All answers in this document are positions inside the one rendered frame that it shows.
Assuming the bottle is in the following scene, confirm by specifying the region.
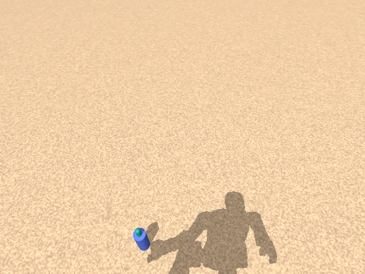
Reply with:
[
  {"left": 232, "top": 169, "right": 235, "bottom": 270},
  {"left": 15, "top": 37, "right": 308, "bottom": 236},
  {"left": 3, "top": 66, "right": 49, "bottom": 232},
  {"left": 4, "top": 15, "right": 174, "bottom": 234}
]
[{"left": 133, "top": 228, "right": 150, "bottom": 251}]

